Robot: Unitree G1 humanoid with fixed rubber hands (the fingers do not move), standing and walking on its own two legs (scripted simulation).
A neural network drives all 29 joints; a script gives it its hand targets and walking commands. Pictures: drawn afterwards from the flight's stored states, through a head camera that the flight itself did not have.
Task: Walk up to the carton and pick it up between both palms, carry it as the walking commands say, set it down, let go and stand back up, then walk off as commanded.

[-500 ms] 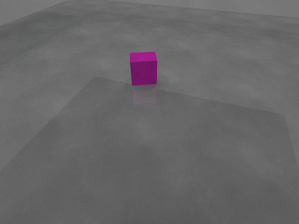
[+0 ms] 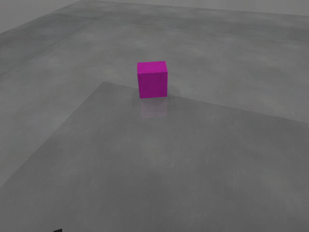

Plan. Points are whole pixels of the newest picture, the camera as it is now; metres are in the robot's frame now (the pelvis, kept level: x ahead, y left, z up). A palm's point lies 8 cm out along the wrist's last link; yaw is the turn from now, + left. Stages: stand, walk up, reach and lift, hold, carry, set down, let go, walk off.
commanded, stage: walk up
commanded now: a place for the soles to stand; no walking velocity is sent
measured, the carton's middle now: (152, 80) +1.66 +0.09 -0.61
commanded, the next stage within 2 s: none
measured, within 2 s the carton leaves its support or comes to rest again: neither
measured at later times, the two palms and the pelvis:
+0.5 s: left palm (59, 187) +0.30 +0.33 -0.08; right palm (291, 213) +0.21 -0.32 -0.06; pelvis +0.16 +0.02 +0.01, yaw +0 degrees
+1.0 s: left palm (64, 159) +0.40 +0.36 -0.09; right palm (259, 160) +0.37 -0.30 -0.06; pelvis +0.31 +0.04 +0.01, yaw +1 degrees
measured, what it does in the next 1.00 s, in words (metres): walks ahead: left foot, then right foot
